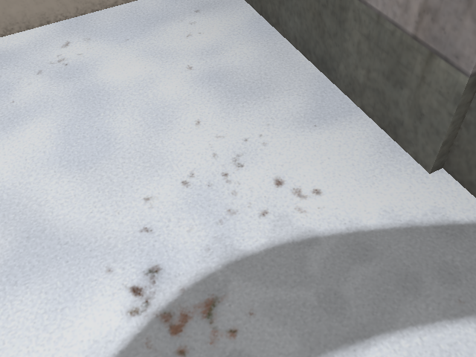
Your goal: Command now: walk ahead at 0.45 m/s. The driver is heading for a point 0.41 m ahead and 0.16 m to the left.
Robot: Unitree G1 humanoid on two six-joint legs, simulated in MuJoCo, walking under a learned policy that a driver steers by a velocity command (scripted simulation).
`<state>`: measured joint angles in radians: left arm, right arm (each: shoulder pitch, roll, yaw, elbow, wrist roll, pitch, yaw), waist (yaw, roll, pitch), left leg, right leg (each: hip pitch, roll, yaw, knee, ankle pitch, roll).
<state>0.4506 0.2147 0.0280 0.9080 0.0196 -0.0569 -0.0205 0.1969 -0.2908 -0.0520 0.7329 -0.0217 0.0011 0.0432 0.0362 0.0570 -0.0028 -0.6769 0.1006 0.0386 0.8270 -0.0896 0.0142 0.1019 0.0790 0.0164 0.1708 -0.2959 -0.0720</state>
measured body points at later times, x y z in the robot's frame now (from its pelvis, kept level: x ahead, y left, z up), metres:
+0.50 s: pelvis +0.28 +0.05 +0.01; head +0.31 +0.06 +0.45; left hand +0.39 +0.31 -0.11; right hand +0.34 -0.21 -0.12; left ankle +0.24 +0.10 -0.74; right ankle +0.46 -0.08 -0.68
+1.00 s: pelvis +0.40 +0.04 +0.00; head +0.40 +0.05 +0.45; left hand +0.42 +0.30 -0.14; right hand +0.50 -0.19 -0.15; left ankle +0.36 +0.16 -0.74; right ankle +0.49 -0.03 -0.74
